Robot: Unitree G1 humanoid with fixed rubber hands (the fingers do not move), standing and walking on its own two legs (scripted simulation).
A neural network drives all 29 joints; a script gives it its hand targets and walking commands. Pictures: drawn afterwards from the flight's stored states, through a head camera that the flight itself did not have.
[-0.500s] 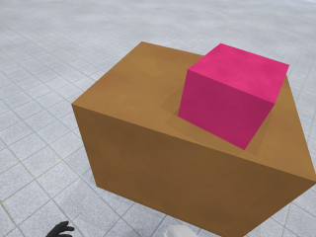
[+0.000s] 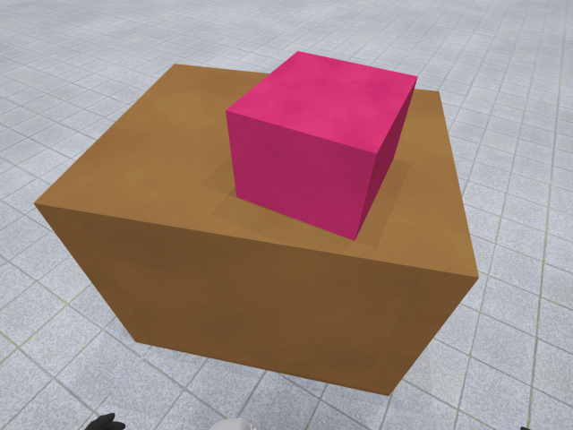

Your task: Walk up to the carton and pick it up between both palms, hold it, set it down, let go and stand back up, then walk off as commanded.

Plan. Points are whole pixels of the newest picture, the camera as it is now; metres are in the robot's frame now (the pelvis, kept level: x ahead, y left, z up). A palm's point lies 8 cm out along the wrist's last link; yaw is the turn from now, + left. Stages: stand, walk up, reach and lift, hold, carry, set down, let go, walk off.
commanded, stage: walk up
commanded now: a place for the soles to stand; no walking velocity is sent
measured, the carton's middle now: (324, 138) +0.67 -0.05 +0.06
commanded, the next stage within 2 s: none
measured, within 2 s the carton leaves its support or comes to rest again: neither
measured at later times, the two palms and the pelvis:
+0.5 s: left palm (68, 424) +0.17 +0.33 -0.09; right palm out of the picture +0.12 -0.30 -0.03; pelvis +0.06 +0.04 +0.01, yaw -1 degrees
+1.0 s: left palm (116, 374) +0.23 +0.28 -0.08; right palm out of the picture +0.15 -0.34 -0.07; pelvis +0.10 -0.01 +0.00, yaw -7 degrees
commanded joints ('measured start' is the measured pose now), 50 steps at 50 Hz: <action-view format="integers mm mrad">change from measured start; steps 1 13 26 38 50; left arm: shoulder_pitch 103 97 -13 93 -36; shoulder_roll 306 242 169 242 212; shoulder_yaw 146 125 80 109 99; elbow -22 69 30 41 1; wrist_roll -15 -27 -21 -14 -4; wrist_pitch -60 -22 -51 -77 -45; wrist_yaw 41 15 27 86 67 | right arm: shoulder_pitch -27 39 121 18 90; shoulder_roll -218 -256 -255 -173 -156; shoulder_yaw -80 -91 -95 -33 -43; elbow -57 -41 -45 -24 32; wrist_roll -11 -3 0 16 3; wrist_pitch -40 -92 -69 -2 -39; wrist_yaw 25 -15 -7 -3 -13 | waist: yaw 39 -3 -75 29 -39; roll -77 165 154 -61 -44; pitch -41 145 27 -43 -70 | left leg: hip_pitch -88 237 534 -66 325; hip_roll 36 299 339 50 6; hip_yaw -137 -380 -193 -138 -64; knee -259 -996 -736 -93 -572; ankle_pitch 27 -305 351 -78 74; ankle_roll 23 1 159 29 50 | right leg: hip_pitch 195 -318 -281 226 -78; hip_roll -260 -15 -57 -237 -150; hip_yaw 522 49 -39 469 277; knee -403 401 79 -359 -240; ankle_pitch -483 46 -23 11 -161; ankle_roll -223 39 33 -153 -133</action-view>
